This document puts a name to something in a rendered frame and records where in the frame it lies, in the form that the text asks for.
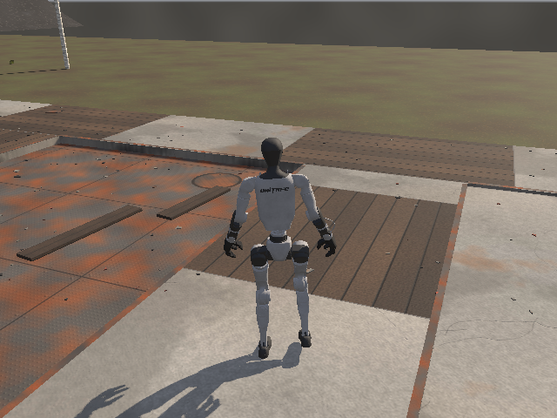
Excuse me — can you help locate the right robot hand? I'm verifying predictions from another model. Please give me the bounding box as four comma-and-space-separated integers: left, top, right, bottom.
317, 236, 337, 257

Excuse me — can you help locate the left robot thigh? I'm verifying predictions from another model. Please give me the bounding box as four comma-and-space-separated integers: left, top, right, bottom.
251, 244, 271, 305

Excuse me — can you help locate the left robot upper arm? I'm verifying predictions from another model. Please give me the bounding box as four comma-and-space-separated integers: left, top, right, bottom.
234, 176, 256, 224

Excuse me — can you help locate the robot thigh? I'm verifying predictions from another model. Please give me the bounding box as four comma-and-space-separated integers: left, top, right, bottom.
251, 244, 271, 305
291, 240, 309, 292

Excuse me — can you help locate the right robot upper arm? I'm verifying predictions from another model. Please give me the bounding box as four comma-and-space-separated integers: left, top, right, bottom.
292, 174, 320, 221

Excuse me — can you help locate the left robot forearm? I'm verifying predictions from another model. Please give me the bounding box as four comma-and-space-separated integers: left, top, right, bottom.
226, 210, 243, 243

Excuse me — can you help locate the right robot forearm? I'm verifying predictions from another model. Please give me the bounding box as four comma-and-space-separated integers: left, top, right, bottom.
312, 207, 332, 240

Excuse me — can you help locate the left robot hand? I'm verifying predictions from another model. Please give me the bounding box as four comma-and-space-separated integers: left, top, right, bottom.
224, 238, 243, 258

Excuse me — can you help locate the right robot thigh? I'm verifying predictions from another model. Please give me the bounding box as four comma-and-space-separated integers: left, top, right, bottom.
291, 240, 309, 292

